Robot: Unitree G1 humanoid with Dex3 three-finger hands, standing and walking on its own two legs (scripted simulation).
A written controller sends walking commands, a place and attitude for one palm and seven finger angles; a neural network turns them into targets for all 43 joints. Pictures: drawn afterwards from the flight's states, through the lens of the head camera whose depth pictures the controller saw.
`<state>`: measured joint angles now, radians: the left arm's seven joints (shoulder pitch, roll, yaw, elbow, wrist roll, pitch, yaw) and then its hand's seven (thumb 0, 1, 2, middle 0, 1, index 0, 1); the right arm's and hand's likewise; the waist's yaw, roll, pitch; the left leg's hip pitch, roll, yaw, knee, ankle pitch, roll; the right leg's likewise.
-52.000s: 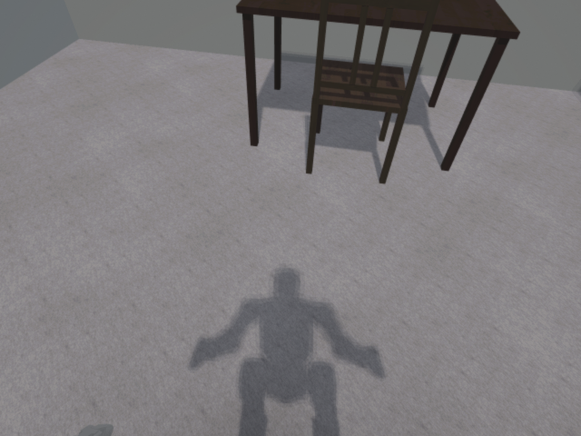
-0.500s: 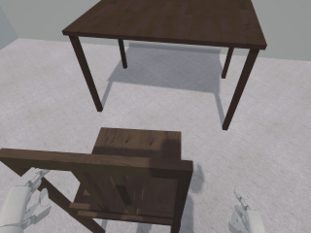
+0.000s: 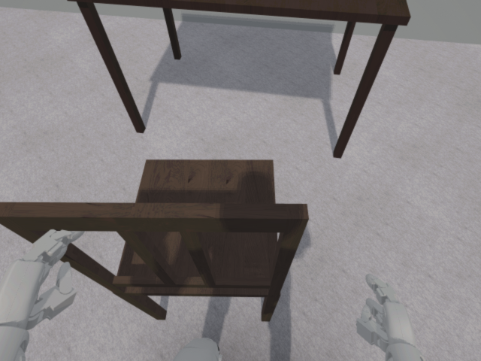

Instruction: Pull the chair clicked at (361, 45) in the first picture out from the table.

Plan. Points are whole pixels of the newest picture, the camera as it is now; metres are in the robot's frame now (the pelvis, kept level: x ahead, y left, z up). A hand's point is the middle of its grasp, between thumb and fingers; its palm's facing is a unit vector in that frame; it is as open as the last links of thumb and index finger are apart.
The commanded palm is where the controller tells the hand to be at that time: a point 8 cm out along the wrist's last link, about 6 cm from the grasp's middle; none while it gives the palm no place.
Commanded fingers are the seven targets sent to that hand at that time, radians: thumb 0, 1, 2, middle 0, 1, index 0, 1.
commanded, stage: step back with the hand held close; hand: left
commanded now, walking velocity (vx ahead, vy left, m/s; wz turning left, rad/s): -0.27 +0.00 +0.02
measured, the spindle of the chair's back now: (153, 258) +0.27 +0.21 -0.08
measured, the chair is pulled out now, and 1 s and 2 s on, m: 0.70 0.71 0.71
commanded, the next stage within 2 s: stop stepping back and stand still in 0.80 s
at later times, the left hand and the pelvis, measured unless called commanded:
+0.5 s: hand out of the picture +0.14 +0.33 +0.15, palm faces +0.47 -0.77 -0.43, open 7.4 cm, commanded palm +0.07 +0.35 +0.18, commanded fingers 0.00 0.90 0.90 -0.20 -0.30 -0.20 -0.30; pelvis -0.08 +0.05 -0.01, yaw +0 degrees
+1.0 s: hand out of the picture +0.03 +0.31 +0.15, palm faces +0.39 -0.80 -0.45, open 7.4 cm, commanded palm -0.04 +0.35 +0.18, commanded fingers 0.00 0.90 0.90 -0.20 -0.30 -0.20 -0.30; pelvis -0.18 +0.04 +0.00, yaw +1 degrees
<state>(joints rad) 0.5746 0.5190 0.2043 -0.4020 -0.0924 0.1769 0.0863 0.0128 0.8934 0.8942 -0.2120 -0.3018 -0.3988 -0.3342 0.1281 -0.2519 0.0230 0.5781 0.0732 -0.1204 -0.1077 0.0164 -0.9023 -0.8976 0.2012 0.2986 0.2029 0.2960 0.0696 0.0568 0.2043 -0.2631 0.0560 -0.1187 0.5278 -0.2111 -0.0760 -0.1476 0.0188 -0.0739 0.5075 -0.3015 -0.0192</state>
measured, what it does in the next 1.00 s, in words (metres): walks backwards: right foot, then left foot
